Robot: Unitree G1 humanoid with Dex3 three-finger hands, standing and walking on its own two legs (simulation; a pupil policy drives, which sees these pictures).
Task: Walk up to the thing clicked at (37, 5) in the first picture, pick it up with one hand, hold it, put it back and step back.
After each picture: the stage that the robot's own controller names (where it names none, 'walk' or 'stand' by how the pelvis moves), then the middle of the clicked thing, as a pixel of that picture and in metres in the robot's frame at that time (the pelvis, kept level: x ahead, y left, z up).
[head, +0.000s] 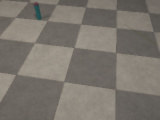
stand; (37, 11) +2.07 +0.63 -0.66
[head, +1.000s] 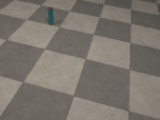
walk; (50, 16) +1.98 +0.32 -0.63
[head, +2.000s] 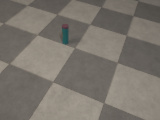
walk; (65, 34) +1.40 +0.16 -0.65
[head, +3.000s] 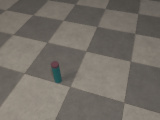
walk; (56, 72) +0.92 +0.22 -0.63
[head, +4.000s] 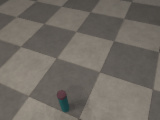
walk; (63, 102) +0.60 +0.21 -0.64
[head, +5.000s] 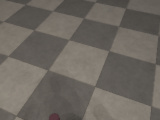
stand; out of the picture +0.43 +0.19 -0.64
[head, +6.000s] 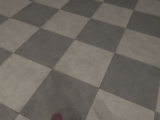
stand; out of the picture +0.42 +0.16 -0.64
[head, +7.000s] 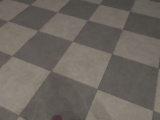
stand; out of the picture +0.42 +0.17 -0.66
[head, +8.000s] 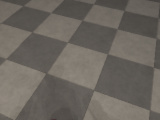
stand; out of the picture +0.40 +0.19 -0.66
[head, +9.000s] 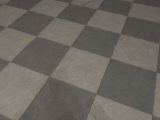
stand; out of the picture +0.41 +0.18 -0.66
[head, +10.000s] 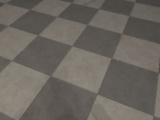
stand; out of the picture +0.41 +0.17 -0.66
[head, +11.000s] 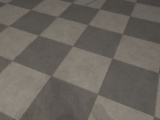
stand; out of the picture +0.41 +0.17 -0.66
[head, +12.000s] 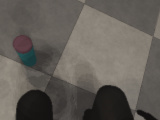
go down; (26, 53) +0.49 +0.19 -0.31
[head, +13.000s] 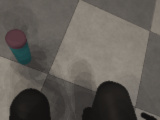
approach; (20, 49) +0.50 +0.20 -0.27
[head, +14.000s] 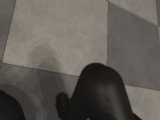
close in; out of the picture +0.49 +0.26 -0.17
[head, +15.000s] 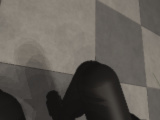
close; out of the picture +0.48 +0.27 -0.17
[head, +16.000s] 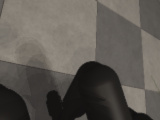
lift; out of the picture +0.44 +0.24 -0.18
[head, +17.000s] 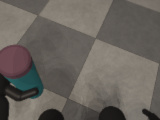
lift; (26, 78) +0.34 +0.17 +0.02
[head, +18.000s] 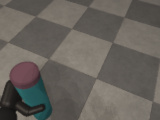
hold; (35, 95) +0.30 +0.16 +0.03
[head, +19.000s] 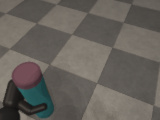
hold; (37, 94) +0.30 +0.15 +0.04
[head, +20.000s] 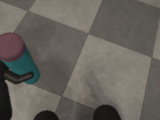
crouch; (22, 64) +0.41 +0.17 -0.03
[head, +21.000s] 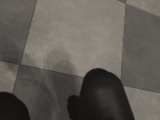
lower; out of the picture +0.51 +0.23 -0.09
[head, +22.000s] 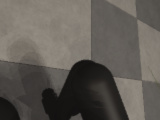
lower; out of the picture +0.47 +0.27 -0.18
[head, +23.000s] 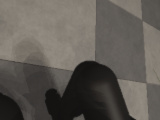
lower; out of the picture +0.47 +0.27 -0.18
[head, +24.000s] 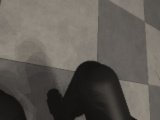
lower; out of the picture +0.46 +0.26 -0.18
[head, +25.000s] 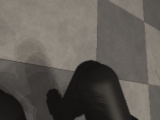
lower; out of the picture +0.46 +0.26 -0.18
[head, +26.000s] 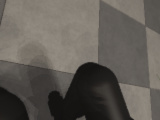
open; out of the picture +0.46 +0.24 -0.18
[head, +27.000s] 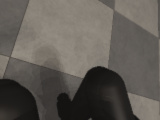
stand; out of the picture +0.47 +0.23 -0.19
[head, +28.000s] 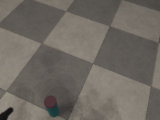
stand; (52, 107) +0.42 +0.15 -0.53
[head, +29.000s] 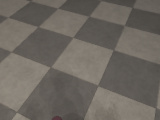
stand; out of the picture +0.41 +0.15 -0.60
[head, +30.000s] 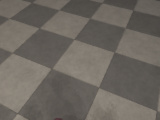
stand; out of the picture +0.40 +0.14 -0.60
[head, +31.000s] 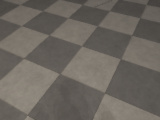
stand; out of the picture +0.42 +0.14 -0.66
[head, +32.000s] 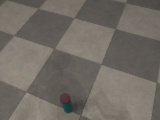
walk; (66, 104) +0.48 +0.13 -0.63
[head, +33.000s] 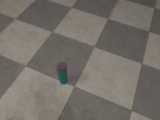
walk; (63, 74) +0.74 +0.12 -0.63
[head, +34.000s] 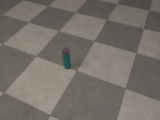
stand; (66, 59) +1.07 +0.20 -0.64
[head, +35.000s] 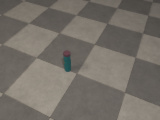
stand; (67, 61) +1.07 +0.14 -0.66
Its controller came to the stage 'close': yes
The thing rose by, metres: 0.69
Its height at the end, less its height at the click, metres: +0.00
